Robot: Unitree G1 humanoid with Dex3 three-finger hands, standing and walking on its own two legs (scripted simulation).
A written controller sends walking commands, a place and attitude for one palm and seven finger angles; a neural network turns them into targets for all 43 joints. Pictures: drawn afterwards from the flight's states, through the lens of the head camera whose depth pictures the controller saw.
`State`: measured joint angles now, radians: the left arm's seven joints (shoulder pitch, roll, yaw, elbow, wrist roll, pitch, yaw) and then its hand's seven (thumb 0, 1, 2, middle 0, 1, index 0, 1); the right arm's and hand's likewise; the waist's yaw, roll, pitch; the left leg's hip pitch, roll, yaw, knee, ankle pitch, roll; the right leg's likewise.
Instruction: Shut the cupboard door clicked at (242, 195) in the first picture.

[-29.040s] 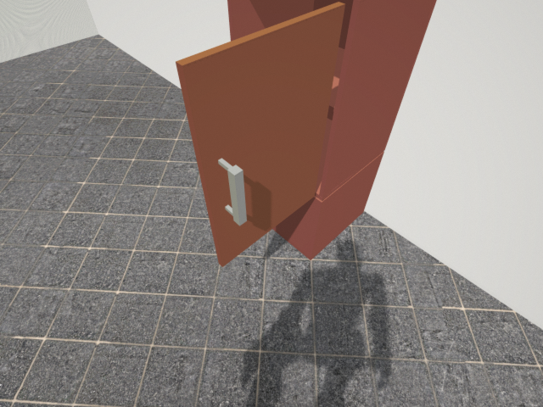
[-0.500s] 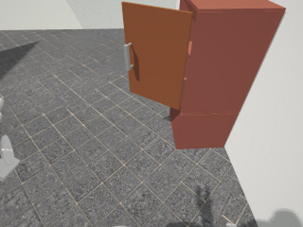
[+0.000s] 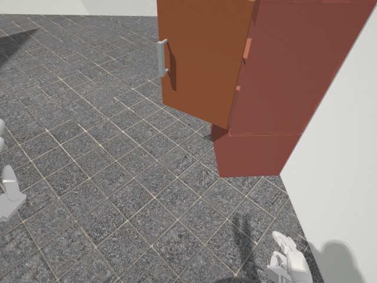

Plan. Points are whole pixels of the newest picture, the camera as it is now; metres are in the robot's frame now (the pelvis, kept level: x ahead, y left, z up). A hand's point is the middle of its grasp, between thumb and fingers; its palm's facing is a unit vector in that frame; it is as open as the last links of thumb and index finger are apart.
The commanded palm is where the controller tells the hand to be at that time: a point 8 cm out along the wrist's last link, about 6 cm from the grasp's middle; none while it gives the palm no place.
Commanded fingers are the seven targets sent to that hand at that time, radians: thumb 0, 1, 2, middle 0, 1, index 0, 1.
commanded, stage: stop stepping back and stand still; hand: left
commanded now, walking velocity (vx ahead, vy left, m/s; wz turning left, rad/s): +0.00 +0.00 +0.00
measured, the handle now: (163, 58) +1.05 +0.17 -0.04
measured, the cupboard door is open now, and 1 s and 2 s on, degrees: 56 56 56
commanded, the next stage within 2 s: let the arm hang, fingers relaxed in 0.64 s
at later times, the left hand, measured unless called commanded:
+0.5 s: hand out of the picture +0.18 +0.29 +0.16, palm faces +0.43 -0.79 -0.44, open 7.4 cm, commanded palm +0.12 +0.33 +0.18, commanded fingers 0.00 0.90 0.90 -0.20 -0.30 -0.20 -0.30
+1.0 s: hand out of the picture +0.06 +0.20 -0.15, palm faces -0.06 -0.98 -0.21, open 7.4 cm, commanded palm none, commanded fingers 0.00 0.90 0.90 -0.20 -0.30 -0.20 -0.30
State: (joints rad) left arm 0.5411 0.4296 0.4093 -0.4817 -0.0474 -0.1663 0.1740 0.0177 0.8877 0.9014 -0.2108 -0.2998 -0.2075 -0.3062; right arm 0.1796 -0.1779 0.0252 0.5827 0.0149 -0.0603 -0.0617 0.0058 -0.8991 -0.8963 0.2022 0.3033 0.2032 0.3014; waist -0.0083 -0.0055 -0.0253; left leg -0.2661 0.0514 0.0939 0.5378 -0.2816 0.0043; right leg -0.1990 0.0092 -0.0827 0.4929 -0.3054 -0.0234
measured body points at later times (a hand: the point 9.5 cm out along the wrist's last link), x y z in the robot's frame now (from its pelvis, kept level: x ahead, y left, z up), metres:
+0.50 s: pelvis -0.02 +0.03 +0.00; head -0.02 +0.04 +0.45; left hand +0.15 +0.33 +0.18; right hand +0.13 -0.21 -0.08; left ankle +0.00 +0.11 -0.74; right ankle -0.03 -0.10 -0.74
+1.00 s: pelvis -0.04 +0.02 +0.00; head -0.03 +0.02 +0.45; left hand +0.06 +0.25 -0.13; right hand +0.07 -0.24 -0.13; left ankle +0.00 +0.11 -0.74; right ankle -0.03 -0.10 -0.74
